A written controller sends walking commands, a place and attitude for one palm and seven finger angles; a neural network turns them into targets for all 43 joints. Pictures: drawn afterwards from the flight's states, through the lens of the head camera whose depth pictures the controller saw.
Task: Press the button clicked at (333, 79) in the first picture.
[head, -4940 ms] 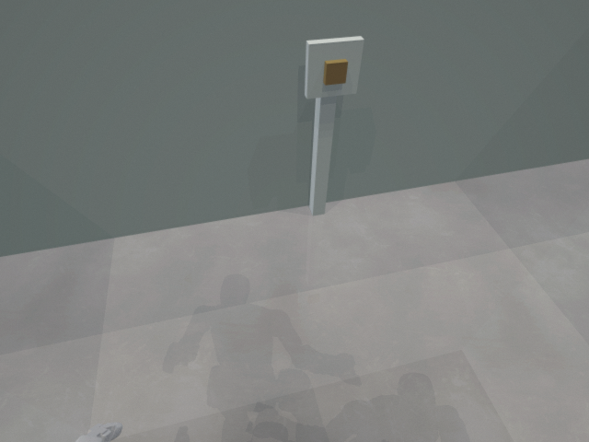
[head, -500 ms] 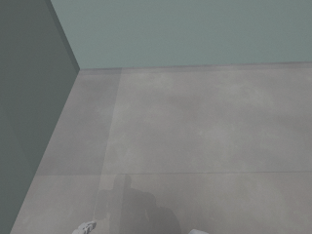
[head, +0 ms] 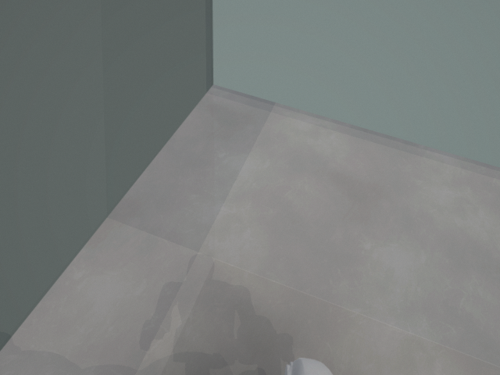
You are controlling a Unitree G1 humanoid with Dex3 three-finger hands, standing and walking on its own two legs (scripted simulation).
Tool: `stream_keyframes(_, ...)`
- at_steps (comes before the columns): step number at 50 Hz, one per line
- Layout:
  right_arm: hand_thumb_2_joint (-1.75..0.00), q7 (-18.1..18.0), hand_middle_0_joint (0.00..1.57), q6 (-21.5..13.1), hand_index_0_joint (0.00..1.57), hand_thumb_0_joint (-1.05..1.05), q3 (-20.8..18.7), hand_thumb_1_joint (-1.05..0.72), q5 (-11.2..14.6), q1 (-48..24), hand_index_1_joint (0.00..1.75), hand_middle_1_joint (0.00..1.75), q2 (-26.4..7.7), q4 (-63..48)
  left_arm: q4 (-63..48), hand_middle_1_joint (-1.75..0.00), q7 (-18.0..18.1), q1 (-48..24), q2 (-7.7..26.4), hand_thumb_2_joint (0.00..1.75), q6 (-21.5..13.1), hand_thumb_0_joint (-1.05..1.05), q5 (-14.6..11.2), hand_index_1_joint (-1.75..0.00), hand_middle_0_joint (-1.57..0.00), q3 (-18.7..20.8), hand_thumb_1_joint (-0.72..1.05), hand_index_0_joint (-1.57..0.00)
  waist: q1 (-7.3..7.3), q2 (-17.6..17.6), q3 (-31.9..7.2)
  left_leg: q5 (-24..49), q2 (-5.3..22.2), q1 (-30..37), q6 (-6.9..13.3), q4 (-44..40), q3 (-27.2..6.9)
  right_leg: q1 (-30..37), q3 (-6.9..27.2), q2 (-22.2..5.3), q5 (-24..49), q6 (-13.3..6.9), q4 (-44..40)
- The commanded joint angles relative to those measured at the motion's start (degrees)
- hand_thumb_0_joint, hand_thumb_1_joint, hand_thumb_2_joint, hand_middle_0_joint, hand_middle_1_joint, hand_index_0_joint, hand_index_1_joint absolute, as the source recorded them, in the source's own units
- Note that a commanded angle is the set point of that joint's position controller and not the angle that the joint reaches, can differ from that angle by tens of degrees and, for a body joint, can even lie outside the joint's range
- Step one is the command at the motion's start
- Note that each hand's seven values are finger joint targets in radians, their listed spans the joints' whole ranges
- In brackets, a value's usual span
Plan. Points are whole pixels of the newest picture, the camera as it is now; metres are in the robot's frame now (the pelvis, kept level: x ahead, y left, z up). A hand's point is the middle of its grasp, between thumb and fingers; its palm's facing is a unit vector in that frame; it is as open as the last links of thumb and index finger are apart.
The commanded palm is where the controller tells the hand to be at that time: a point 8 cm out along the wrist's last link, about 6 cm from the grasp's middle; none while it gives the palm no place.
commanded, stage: turn to face it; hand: left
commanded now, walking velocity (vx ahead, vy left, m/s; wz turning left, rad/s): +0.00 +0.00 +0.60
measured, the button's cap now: out of the picture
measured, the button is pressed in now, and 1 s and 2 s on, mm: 0 0 0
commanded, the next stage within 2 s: take the last steps up to it in 2.00 s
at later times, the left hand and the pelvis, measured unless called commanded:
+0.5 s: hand out of the picture -0.01 +0.13 -0.14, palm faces +0.33 -0.90 -0.28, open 7.4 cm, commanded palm none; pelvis -0.03 -0.08 +0.00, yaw +19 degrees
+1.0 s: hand out of the picture -0.16 +0.17 -0.17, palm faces +0.63 -0.74 -0.25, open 7.4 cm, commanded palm none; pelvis -0.08 -0.05 +0.00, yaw +37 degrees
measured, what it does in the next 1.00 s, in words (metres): steps on the spot, turning left: right foot, then left foot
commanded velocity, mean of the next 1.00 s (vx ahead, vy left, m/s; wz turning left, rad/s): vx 0.00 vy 0.00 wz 0.60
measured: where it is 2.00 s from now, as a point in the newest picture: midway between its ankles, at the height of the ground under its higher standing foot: outside the picture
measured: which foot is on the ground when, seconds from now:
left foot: down 0.00-0.32, up 0.34-0.76, down 0.78-1.00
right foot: up 0.00-0.30, down 0.32-0.78, up 0.80-1.00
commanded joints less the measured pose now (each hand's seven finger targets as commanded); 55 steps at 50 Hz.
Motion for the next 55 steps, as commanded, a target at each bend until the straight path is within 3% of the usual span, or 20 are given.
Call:
stream_keyframes(1, -0.9, -0.9, 0.2, -1.0, 0.2, 0.0, -3.1, -0.9, 0.0, 3.4, 0.3, 0.3, -11.5, -2.7, -5.0, -0.3, 0.6, -2.2, 2.2, 0.9, -1.4, 0.0, -0.3, -0.3, -0.2, 0.3, 0.9, -0.2, -1.23, 7.9, -7.1, 22.0, 13.5, 13.6, 5.1, -10.9, -17.1, -4.1, 2.8, -0.2, -1.1, 1.2, -2.8)
stream_keyframes(9, -0.9, -0.1, 0.2, 0.6, 0.2, 0.0, -3.9, -0.9, -0.4, 0.8, 0.3, 0.3, -13.6, -3.6, -6.7, -0.3, 1.1, -3.1, 2.7, 0.9, -1.4, 0.0, -0.8, -0.3, -0.2, -0.2, 0.9, -0.2, -1.68, 11.5, -5.4, 12.5, 12.4, 8.0, 6.6, -11.5, -25.1, 4.6, 3.3, 2.3, -6.3, 0.1, -17.9)
stream_keyframes(12, -0.9, 0.2, 0.2, 1.2, 0.2, 0.0, -4.4, -0.9, -0.5, -2.9, 0.3, 0.3, -14.3, -5.0, -6.2, -0.3, 1.3, 1.5, 2.8, 0.9, -1.7, 0.0, -1.1, -0.3, -0.2, -0.2, 0.9, -0.2, 0.27, 12.0, -5.9, 9.3, 10.3, 2.2, 5.4, -10.5, -26.7, 13.5, 2.5, 4.2, -3.9, -1.1, -27.7)
stream_keyframes(14, -0.9, 0.6, 0.2, 1.5, 0.2, 0.0, -4.4, -0.9, 0.0, -5.3, 0.3, 0.3, -13.1, -6.3, -5.3, -0.3, 1.5, 6.7, 4.4, 0.9, -2.4, 0.0, -1.0, -0.3, -0.2, 0.4, 0.9, -0.2, 2.96, 9.1, -6.5, 1.9, 6.5, -6.7, 1.8, -6.4, -24.1, 26.1, 2.0, 3.1, 4.6, -1.8, -42.3)
stream_keyframes(15, -0.9, 0.9, 0.2, 1.8, 0.2, 0.0, -4.0, -0.9, 0.5, -4.1, 0.3, 0.3, -9.4, -7.1, -5.7, -0.3, 1.9, 8.1, 8.9, 0.9, -3.1, 0.0, -0.1, -0.3, -0.2, 1.2, 0.9, -0.2, 3.61, -4.2, -7.0, -8.7, -0.3, -16.4, -2.9, 5.4, -17.1, 33.3, 13.2, -8.5, -2.5, -5.4, -52.6)
stream_keyframes(16, -0.9, 0.9, 0.2, 1.6, 0.2, 0.0, -3.7, -0.9, 0.2, -4.3, 0.3, 0.3, -7.3, -8.7, -7.3, -0.3, 2.1, 5.7, 13.6, 0.9, -3.0, 0.0, 0.5, -0.3, -0.2, 1.6, 0.9, -0.2, 3.56, -19.1, -4.5, -19.1, -6.4, -22.9, -6.6, 21.2, -7.1, 28.6, 28.1, -22.8, -4.1, -11.3, -56.0)
stream_keyframes(17, -0.9, 1.1, 0.2, 1.7, 0.2, 0.0, -4.4, -0.9, -0.4, -5.6, 0.3, 0.3, -11.0, -8.5, -8.8, -0.3, 2.2, 2.2, 12.2, 0.9, -2.7, 0.0, -0.1, -0.3, -0.2, 0.9, 0.9, -0.2, 2.42, -11.9, -2.5, -18.0, -2.5, -18.5, -5.4, 30.3, -9.9, 18.0, 23.5, -23.1, -5.1, -12.6, -55.9)
stream_keyframes(18, -0.9, 1.4, 0.2, 2.3, 0.2, 0.0, -4.5, -0.9, -0.4, -5.0, 0.3, 0.3, -10.7, -7.8, -9.6, -0.3, 2.4, -2.5, 9.1, 0.9, -3.1, 0.0, 0.0, -0.3, -0.2, 0.7, 0.9, -0.2, -0.14, -10.1, -0.8, -14.4, -0.9, -17.6, -5.3, 33.6, -10.3, 15.1, 18.8, -19.8, -4.0, -12.0, -55.9)
stream_keyframes(20, -0.9, 2.1, 0.2, 2.8, 0.2, 0.0, -4.2, -0.9, -0.6, -3.4, 0.3, 0.3, -9.8, -5.3, -9.9, -0.3, 1.7, -4.8, 6.6, 0.9, -3.6, 0.0, -0.2, -0.3, -0.2, -0.6, 0.9, -0.2, -1.83, -6.9, 1.8, -8.1, 0.3, -17.1, -6.7, 39.4, -7.0, 15.5, 9.7, -13.4, 8.1, -10.1, -51.2)
stream_keyframes(22, -0.9, 2.4, 0.2, 2.8, 0.2, 0.0, -3.8, -0.9, -0.3, -2.7, 0.3, 0.3, -8.6, -4.8, -9.2, -0.3, 1.6, -1.9, 5.8, 0.9, -4.1, 0.0, -0.1, -0.3, -0.2, -0.9, 0.9, -0.2, -1.06, -6.2, 0.2, -6.0, 0.3, -17.2, -7.7, 39.9, -5.2, 19.3, 4.4, -11.8, 15.6, -9.8, -48.5)
stream_keyframes(28, -0.9, 2.5, 0.2, 3.2, 0.2, 0.0, -3.2, -0.9, -0.1, -9.1, 0.3, 0.3, -8.7, -6.4, -7.2, -0.3, 1.6, 4.6, 7.8, 0.9, -3.8, 0.0, 0.3, -0.3, -0.2, -0.4, 0.9, -0.2, 2.49, -8.0, -0.2, -8.9, 1.9, -16.0, -8.7, 31.2, -2.5, 24.7, 2.1, -14.7, 16.7, -11.2, -48.2)
stream_keyframes(34, -0.9, 2.4, 0.2, 1.9, 0.2, 0.0, -1.7, -0.9, 0.5, -11.3, 0.3, 0.3, -7.6, -7.5, -6.1, -0.3, 1.3, 6.5, 10.6, 0.9, -3.2, 0.0, 0.8, -0.3, -0.2, 0.7, 0.9, -0.2, 4.45, -10.6, -4.3, -13.2, 1.4, -7.4, -7.3, 13.7, 1.8, 28.1, -1.2, -17.5, 29.1, -12.0, -42.1)
stream_keyframes(37, -0.9, 2.0, 0.2, 1.1, 0.2, 0.0, -1.9, -0.9, 0.4, -6.6, 0.3, 0.3, -8.7, -6.6, -5.5, -0.3, 0.9, 5.4, 10.8, 0.9, -2.8, 0.0, 0.2, -0.3, -0.2, 0.9, 0.9, -0.2, 1.82, -8.8, -7.0, -3.1, 0.2, 2.2, -6.1, -0.4, 3.4, 25.6, -6.0, -16.0, 28.5, -8.2, -34.7)
stream_keyframes(38, -0.9, 2.1, 0.2, 0.7, 0.2, 0.0, -2.6, -0.9, 0.4, -3.7, 0.3, 0.3, -11.1, -5.8, -5.7, -0.3, 0.8, 5.2, 9.8, 0.9, -2.5, 0.0, -0.2, -0.3, -0.2, 0.8, 0.9, -0.2, 0.07, -3.0, -8.8, 5.2, 1.9, 10.8, -5.2, -7.4, 0.4, 20.2, -7.6, -14.4, 23.7, -5.6, -27.1)
stream_keyframes(39, -0.9, 1.6, 0.2, 0.1, 0.2, 0.0, -4.2, -0.9, 0.0, -0.4, 0.3, 0.3, -17.6, -5.8, -7.8, -0.3, 0.4, 5.1, 6.6, 0.9, -2.3, 0.0, -0.7, -0.3, -0.2, 0.5, 0.9, -0.2, -2.11, 13.3, -11.5, 22.8, 15.3, 21.7, 0.7, -9.5, -17.2, 5.0, -9.7, -7.3, 1.4, -0.9, -15.0)
stream_keyframes(40, -0.9, 1.1, 0.2, 0.4, 0.2, 0.0, -5.1, -0.9, 0.5, 3.9, 0.3, 0.3, -21.3, -4.4, -10.3, -0.3, 0.5, 0.2, 4.2, 0.9, -2.0, 0.0, -0.3, -0.3, -0.2, -0.9, 0.9, -0.2, -4.51, 19.6, -10.5, 44.1, 23.8, 22.4, 7.4, -8.4, -25.9, -4.4, -5.1, -3.0, -20.2, 0.9, -5.6)
stream_keyframes(41, -0.9, 0.9, 0.2, 0.7, 0.2, 0.0, -4.7, -0.9, 0.2, 4.7, 0.3, 0.3, -20.4, -3.5, -10.6, -0.3, 0.7, -1.4, 5.7, 0.9, -1.6, 0.0, 0.0, -0.3, -0.2, -0.6, 0.9, -0.2, -4.24, 12.9, -9.9, 40.7, 23.8, 20.0, 9.3, -6.9, -21.2, -3.9, -1.0, -3.8, -17.4, -0.2, -0.6)
stream_keyframes(44, -0.9, 0.0, 0.2, 0.3, 0.2, 0.0, -3.2, -0.9, 0.0, -4.5, 0.3, 0.3, -15.6, -5.7, -7.8, -0.3, 0.3, -1.4, 5.8, 0.9, -1.3, 0.0, 0.0, -0.3, -0.2, 0.0, 0.9, -0.2, -0.99, 13.5, -4.4, 26.1, 14.3, 10.1, 4.8, -9.4, -16.0, -2.8, 2.2, -3.2, -5.7, 0.3, 2.1)
stream_keyframes(46, -0.9, 0.0, 0.2, 0.0, 0.2, 0.0, -2.8, -0.9, 0.1, -6.1, 0.3, 0.3, -14.7, -6.5, -6.8, -0.3, 0.0, 0.8, 5.8, 0.9, -1.3, 0.0, -0.1, -0.3, -0.2, 0.1, 0.9, -0.2, 0.39, 12.4, -4.2, 22.9, 11.4, 9.1, 3.8, -10.4, -14.2, -1.1, 1.9, -2.1, -2.5, 0.6, 1.0)
stream_keyframes(55, -0.9, 0.4, 0.2, 0.8, 0.2, 0.0, -3.7, -0.9, -0.4, -2.5, 0.3, 0.3, -15.1, -6.0, -9.7, -0.3, 0.7, -4.0, 4.6, 0.9, -1.5, 0.0, -0.4, -0.3, -0.2, -0.4, 0.9, -0.2, -1.48, 11.4, -4.2, 12.7, 11.3, 7.9, 6.5, -11.1, -24.8, 3.3, 3.2, 1.4, -5.7, 0.6, -14.8)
